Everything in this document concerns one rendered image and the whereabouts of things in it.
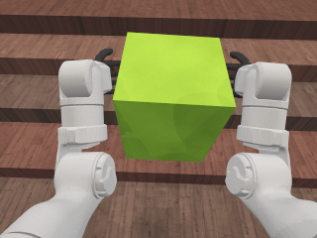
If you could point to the carton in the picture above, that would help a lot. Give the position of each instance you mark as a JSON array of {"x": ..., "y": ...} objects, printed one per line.
[{"x": 173, "y": 96}]

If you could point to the left robot forearm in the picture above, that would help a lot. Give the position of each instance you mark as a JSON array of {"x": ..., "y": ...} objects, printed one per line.
[{"x": 82, "y": 85}]

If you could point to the right robot forearm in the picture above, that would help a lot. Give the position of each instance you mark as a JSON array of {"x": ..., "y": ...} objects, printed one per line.
[{"x": 265, "y": 88}]

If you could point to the robot right upper arm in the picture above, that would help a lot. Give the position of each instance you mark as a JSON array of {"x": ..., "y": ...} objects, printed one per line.
[{"x": 263, "y": 183}]

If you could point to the robot left upper arm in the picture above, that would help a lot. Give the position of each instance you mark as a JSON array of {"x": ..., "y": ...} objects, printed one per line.
[{"x": 81, "y": 181}]

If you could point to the robot left hand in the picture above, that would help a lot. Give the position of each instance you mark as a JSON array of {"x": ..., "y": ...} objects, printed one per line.
[{"x": 100, "y": 57}]

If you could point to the robot right hand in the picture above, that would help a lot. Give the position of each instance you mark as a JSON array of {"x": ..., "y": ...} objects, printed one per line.
[{"x": 244, "y": 61}]

